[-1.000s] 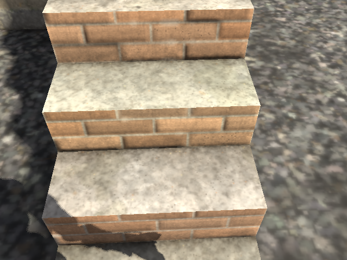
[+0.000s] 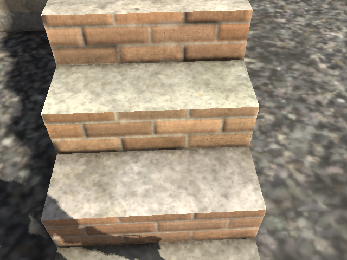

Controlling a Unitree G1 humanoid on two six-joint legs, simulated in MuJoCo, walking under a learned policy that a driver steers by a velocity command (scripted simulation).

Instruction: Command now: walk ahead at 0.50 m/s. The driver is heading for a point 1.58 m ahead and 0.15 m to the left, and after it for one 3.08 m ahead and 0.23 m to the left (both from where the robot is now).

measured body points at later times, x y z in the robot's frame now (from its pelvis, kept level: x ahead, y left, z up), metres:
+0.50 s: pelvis +0.00 +0.00 +0.00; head +0.00 +0.00 +0.45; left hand +0.14 +0.25 -0.12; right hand +0.13 -0.26 -0.13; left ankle +0.00 +0.11 -0.75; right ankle -0.05 -0.08 -0.75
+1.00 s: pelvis +0.00 +0.00 +0.00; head +0.00 +0.00 +0.45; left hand +0.14 +0.25 -0.12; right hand +0.13 -0.26 -0.13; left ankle +0.00 +0.12 -0.75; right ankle -0.05 -0.08 -0.75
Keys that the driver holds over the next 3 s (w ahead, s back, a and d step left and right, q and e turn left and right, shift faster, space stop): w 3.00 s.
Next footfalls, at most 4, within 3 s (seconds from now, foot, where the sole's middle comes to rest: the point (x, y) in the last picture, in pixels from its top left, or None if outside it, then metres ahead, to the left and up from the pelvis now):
none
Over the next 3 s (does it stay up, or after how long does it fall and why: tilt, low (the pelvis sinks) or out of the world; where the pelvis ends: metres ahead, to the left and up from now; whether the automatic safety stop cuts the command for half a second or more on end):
stays up -0.02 -0.01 -0.01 its command is cut before an obstacle after 1.2 s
